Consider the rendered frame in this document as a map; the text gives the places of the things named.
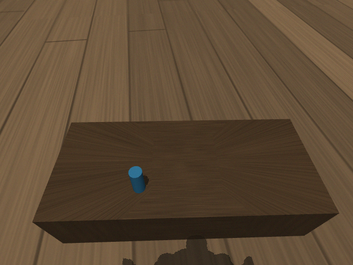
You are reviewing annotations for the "can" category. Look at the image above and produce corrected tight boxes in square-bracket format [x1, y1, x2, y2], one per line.
[129, 166, 146, 193]

